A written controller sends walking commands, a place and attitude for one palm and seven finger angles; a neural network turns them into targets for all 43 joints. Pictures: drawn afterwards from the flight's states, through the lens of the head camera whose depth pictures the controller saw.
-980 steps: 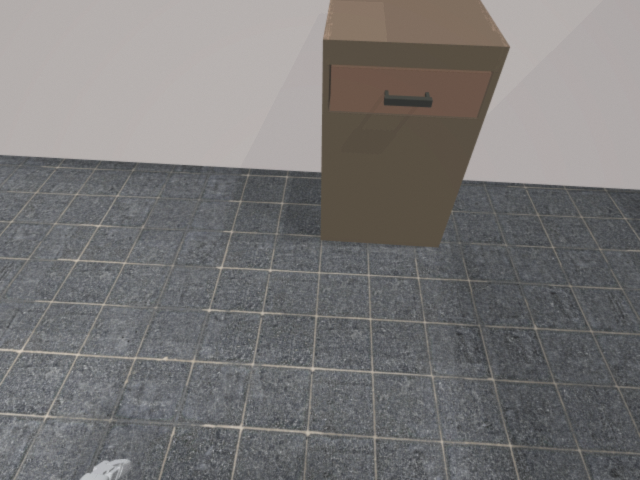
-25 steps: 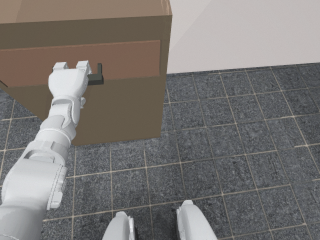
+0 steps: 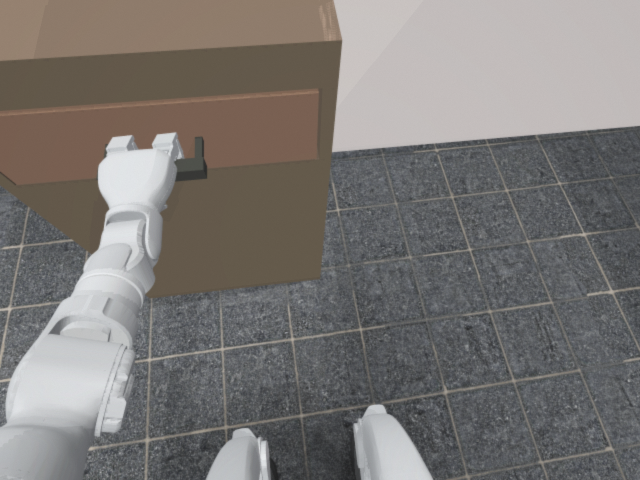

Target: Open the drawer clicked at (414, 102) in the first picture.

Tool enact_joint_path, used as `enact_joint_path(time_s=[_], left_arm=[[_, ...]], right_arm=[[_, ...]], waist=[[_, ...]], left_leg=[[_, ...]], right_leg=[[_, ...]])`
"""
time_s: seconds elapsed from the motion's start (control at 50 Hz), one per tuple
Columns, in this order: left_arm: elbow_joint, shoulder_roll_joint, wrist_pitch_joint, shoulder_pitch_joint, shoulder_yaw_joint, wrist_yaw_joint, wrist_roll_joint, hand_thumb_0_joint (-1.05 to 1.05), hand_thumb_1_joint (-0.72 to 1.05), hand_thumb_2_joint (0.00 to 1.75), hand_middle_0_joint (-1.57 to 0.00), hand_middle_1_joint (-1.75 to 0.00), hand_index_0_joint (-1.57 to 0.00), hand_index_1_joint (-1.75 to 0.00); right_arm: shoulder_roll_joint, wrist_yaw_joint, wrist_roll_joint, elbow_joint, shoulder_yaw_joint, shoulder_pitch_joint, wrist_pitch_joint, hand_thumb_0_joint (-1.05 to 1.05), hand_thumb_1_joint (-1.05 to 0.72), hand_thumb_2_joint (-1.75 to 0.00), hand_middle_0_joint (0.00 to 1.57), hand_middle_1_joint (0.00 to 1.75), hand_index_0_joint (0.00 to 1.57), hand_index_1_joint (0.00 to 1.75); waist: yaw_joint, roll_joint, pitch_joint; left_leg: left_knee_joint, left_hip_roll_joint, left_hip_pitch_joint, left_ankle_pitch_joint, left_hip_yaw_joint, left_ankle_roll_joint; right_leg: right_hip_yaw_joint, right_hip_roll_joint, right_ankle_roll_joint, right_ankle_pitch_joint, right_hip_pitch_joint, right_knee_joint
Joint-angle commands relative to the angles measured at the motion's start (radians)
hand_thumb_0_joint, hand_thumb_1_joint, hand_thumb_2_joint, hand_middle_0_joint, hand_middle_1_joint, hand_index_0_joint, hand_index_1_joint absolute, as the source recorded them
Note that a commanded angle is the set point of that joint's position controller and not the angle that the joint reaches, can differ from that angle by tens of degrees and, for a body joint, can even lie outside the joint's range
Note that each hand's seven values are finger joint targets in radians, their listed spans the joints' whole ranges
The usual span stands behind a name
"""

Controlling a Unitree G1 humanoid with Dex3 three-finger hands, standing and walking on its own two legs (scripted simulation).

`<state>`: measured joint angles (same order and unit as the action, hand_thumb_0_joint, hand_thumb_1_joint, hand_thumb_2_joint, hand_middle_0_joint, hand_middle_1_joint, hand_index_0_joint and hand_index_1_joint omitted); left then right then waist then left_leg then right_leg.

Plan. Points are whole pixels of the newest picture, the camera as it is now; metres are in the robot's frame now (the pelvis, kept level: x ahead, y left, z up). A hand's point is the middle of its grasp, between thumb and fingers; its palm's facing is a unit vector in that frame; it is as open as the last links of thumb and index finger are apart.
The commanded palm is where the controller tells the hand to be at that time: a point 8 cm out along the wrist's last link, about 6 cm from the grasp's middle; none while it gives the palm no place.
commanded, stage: pull the drawer open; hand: left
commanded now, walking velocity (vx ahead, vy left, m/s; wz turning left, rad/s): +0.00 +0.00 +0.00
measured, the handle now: (154, 160) +0.54 +0.19 -0.01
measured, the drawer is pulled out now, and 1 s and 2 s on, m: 0.00 0.13 0.24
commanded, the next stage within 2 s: none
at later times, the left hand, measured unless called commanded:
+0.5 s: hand (154, 230) +0.44 +0.19 -0.03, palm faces -0.04 -0.04 -1.00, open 5.4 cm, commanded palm +0.40 +0.19 +0.02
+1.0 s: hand (151, 288) +0.36 +0.18 -0.03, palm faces -0.04 -0.04 -1.00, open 5.4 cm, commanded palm +0.33 +0.18 +0.02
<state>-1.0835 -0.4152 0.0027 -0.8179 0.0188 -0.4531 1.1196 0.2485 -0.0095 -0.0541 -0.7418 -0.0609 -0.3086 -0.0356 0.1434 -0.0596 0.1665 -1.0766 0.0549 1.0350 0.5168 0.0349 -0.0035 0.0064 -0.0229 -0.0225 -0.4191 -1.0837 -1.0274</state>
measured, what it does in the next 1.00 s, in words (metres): stands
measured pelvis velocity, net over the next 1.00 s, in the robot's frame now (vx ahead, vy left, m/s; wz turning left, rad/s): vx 0.01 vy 0.00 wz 0.00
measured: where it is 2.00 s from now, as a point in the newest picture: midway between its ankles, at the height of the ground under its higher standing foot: outside the picture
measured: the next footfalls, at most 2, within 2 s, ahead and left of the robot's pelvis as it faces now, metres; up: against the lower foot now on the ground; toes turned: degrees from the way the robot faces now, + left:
none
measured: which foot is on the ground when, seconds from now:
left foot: down 0.00-1.00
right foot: down 0.00-1.00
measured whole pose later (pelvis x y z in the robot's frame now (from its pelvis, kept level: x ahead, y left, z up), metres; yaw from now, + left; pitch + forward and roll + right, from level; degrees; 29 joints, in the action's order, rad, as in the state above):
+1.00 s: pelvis +0.01 +0.00 +0.03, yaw +0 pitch +20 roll +0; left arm -0.66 -0.25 -0.07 -0.26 0.13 -0.55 1.14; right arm 0.22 0.00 -0.04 -0.69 -0.07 -0.22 -0.07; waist 0.04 -0.04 0.17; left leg -0.94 0.05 0.79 0.49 0.05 0.01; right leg 0.00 -0.02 -0.02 -0.41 -0.85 -0.92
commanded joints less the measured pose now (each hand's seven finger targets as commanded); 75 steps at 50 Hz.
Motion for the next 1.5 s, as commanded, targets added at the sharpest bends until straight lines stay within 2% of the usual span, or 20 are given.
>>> enact_joint_path(time_s=[0.0,0.1,0.12,0.24,0.3,0.46,0.6,0.64,0.68,0.76,0.8,0.9,0.96,1.0,1.06,1.18,1.22,1.32,1.44,1.48], left_arm=[[0.163,-0.156,0.018,-0.179,-0.039,-0.041,-0.002,0.00,0.90,0.90,-0.40,-1.35,-0.40,-1.35],[0.202,-0.111,0.006,-0.114,-0.021,-0.069,0.005,0.00,0.90,0.90,-0.40,-1.35,-0.40,-1.35],[0.204,-0.133,-0.001,-0.093,-0.046,-0.073,0.003,0.00,0.90,0.90,-0.40,-1.35,-0.40,-1.35],[0.202,-0.106,-0.033,-0.015,-0.034,-0.091,0.004,0.00,0.90,0.90,-0.40,-1.35,-0.40,-1.35],[0.244,-0.083,-0.035,-0.034,-0.013,-0.095,0.009,0.00,0.90,0.90,-0.40,-1.35,-0.40,-1.35],[0.266,-0.046,-0.051,0.084,0.001,-0.098,0.005,0.00,0.90,0.90,-0.40,-1.35,-0.40,-1.35],[0.378,-0.006,-0.057,0.207,0.020,-0.107,0.007,0.00,0.90,0.90,-0.40,-1.35,-0.40,-1.35],[0.383,0.004,-0.065,0.239,0.025,-0.112,0.006,0.00,0.90,0.90,-0.40,-1.35,-0.40,-1.35],[0.431,0.003,-0.066,0.208,0.029,-0.114,0.010,0.00,0.90,0.90,-0.40,-1.35,-0.40,-1.35],[0.482,0.053,-0.078,0.308,0.059,-0.129,0.010,0.00,0.90,0.90,-0.40,-1.35,-0.40,-1.35],[0.505,0.024,-0.082,0.331,0.038,-0.134,0.015,0.00,0.90,0.90,-0.40,-1.35,-0.40,-1.35],[0.576,0.029,-0.088,0.414,0.036,-0.142,0.015,0.00,0.90,0.90,-0.40,-1.35,-0.40,-1.35],[0.602,0.083,-0.085,0.448,0.085,-0.145,0.016,0.00,0.90,0.90,-0.40,-1.35,-0.40,-1.35],[0.624,0.049,-0.081,0.449,0.055,-0.151,0.018,0.00,0.90,0.90,-0.40,-1.35,-0.40,-1.35],[0.596,0.053,-0.079,0.438,0.064,-0.160,0.030,0.00,0.90,0.90,-0.40,-1.35,-0.40,-1.35],[0.594,0.009,-0.074,0.421,0.030,-0.166,0.029,0.00,0.90,0.90,-0.40,-1.35,-0.40,-1.35],[0.601,0.034,-0.073,0.430,0.052,-0.169,0.032,0.00,0.90,0.90,-0.40,-1.35,-0.40,-1.35],[0.614,0.016,-0.076,0.520,0.028,-0.159,0.019,0.00,0.90,0.90,-0.40,-1.35,-0.40,-1.35],[0.664,0.042,-0.075,0.621,0.041,-0.152,0.008,0.00,0.90,0.90,-0.40,-1.35,-0.40,-1.35],[0.678,0.009,-0.077,0.652,0.004,-0.152,0.007,0.00,0.90,0.90,-0.40,-1.35,-0.40,-1.35]], right_arm=[[0.158,0.004,0.000,0.050,-0.061,-0.158,0.015,0.00,-0.90,-0.90,0.20,0.30,0.20,0.30],[0.152,0.000,0.002,0.054,-0.068,-0.145,0.009,0.00,-0.90,-0.90,0.20,0.30,0.20,0.30],[0.155,-0.004,0.005,0.049,-0.070,-0.146,0.005,0.00,-0.90,-0.90,0.20,0.30,0.20,0.30],[0.148,0.000,0.007,0.055,-0.068,-0.119,-0.005,0.00,-0.90,-0.90,0.20,0.30,0.20,0.30],[0.144,0.000,0.009,0.060,-0.071,-0.110,-0.007,0.00,-0.90,-0.90,0.20,0.30,0.20,0.30],[0.133,0.007,0.013,0.081,-0.068,-0.074,-0.012,0.00,-0.90,-0.90,0.20,0.30,0.20,0.30],[0.123,0.008,0.016,0.114,-0.066,-0.037,-0.013,0.00,-0.90,-0.90,0.20,0.30,0.20,0.30],[0.121,0.011,0.017,0.118,-0.064,-0.026,-0.013,0.00,-0.90,-0.90,0.20,0.30,0.20,0.30],[0.120,0.012,0.018,0.121,-0.065,-0.021,-0.013,0.00,-0.90,-0.90,0.20,0.30,0.20,0.30],[0.111,0.006,0.017,0.132,-0.064,-0.003,-0.009,0.00,-0.90,-0.90,0.20,0.30,0.20,0.30],[0.113,0.012,0.016,0.129,-0.063,0.013,-0.010,0.00,-0.90,-0.90,0.20,0.30,0.20,0.30],[0.107,0.015,0.016,0.141,-0.060,0.044,-0.005,0.00,-0.90,-0.90,0.20,0.30,0.20,0.30],[0.102,0.017,0.016,0.152,-0.056,0.069,0.004,0.00,-0.90,-0.90,0.20,0.30,0.20,0.30],[0.104,0.018,0.016,0.154,-0.054,0.075,0.008,0.00,-0.90,-0.90,0.20,0.30,0.20,0.30],[0.101,0.026,0.012,0.148,-0.050,0.096,0.016,0.00,-0.90,-0.90,0.20,0.30,0.20,0.30],[0.101,0.038,0.013,0.149,-0.043,0.118,0.028,0.00,-0.90,-0.90,0.20,0.30,0.20,0.30],[0.095,0.041,0.012,0.155,-0.044,0.124,0.033,0.00,-0.90,-0.90,0.20,0.30,0.20,0.30],[0.091,0.046,0.016,0.167,-0.039,0.140,0.040,0.00,-0.90,-0.90,0.20,0.30,0.20,0.30],[0.091,0.045,0.020,0.184,-0.036,0.155,0.051,0.00,-0.90,-0.90,0.20,0.30,0.20,0.30],[0.096,0.045,0.022,0.186,-0.036,0.165,0.049,0.00,-0.90,-0.90,0.20,0.30,0.20,0.30]], waist=[[-0.037,0.006,0.501],[-0.049,0.020,0.479],[-0.060,0.019,0.487],[-0.068,0.063,0.445],[-0.068,0.026,0.451],[-0.086,0.067,0.419],[-0.112,0.046,0.414],[-0.107,0.086,0.397],[-0.100,0.058,0.408],[-0.113,0.045,0.402],[-0.122,0.048,0.395],[-0.128,0.055,0.389],[-0.120,0.066,0.343],[-0.128,0.049,0.347],[-0.121,0.074,0.297],[-0.137,0.080,0.304],[-0.136,0.081,0.313],[-0.162,0.096,0.316],[-0.164,0.112,0.293],[-0.174,0.107,0.287]], left_leg=[[0.097,-0.057,-0.281,-0.492,-0.007,-0.025],[0.113,-0.055,-0.302,-0.524,-0.004,-0.024],[0.117,-0.054,-0.309,-0.527,-0.006,-0.021],[0.139,-0.059,-0.306,-0.519,0.004,-0.023],[0.146,-0.054,-0.351,-0.546,0.002,-0.020],[0.161,-0.058,-0.361,-0.549,0.008,-0.019],[0.177,-0.056,-0.401,-0.591,0.008,-0.016],[0.185,-0.058,-0.388,-0.557,0.008,-0.017],[0.187,-0.058,-0.407,-0.558,0.004,-0.016],[0.194,-0.055,-0.438,-0.590,0.007,-0.013],[0.196,-0.057,-0.436,-0.586,0.007,-0.012],[0.206,-0.058,-0.451,-0.568,0.010,-0.011],[0.213,-0.061,-0.442,-0.523,0.009,-0.010],[0.218,-0.061,-0.440,-0.493,0.009,-0.009],[0.220,-0.070,-0.411,-0.404,0.012,-0.009],[0.222,-0.082,-0.382,-0.330,0.012,-0.012],[0.216,-0.083,-0.382,-0.328,0.018,-0.013],[0.219,-0.089,-0.364,-0.320,0.022,-0.012],[0.220,-0.089,-0.355,-0.311,0.025,-0.011],[0.223,-0.090,-0.351,-0.305,0.024,-0.010]], right_leg=[[0.037,0.055,0.048,0.428,0.376,0.076],[0.042,0.058,0.050,0.452,0.391,0.087],[0.040,0.057,0.052,0.450,0.395,0.085],[0.038,0.056,0.052,0.474,0.434,0.106],[0.040,0.056,0.054,0.461,0.415,0.111],[0.039,0.056,0.054,0.485,0.450,0.129],[0.043,0.057,0.058,0.496,0.472,0.143],[0.043,0.058,0.056,0.494,0.486,0.151],[0.041,0.058,0.061,0.488,0.482,0.151],[0.045,0.058,0.061,0.504,0.491,0.160],[0.041,0.057,0.062,0.513,0.505,0.159],[0.038,0.057,0.062,0.519,0.526,0.168],[0.042,0.058,0.062,0.480,0.506,0.178],[0.041,0.056,0.064,0.453,0.504,0.176],[0.040,0.057,0.064,0.392,0.481,0.184],[0.028,0.052,0.066,0.329,0.491,0.187],[0.024,0.048,0.061,0.339,0.492,0.187],[0.015,0.048,0.059,0.351,0.526,0.187],[0.013,0.046,0.057,0.359,0.532,0.193],[0.010,0.049,0.062,0.348,0.534,0.192]])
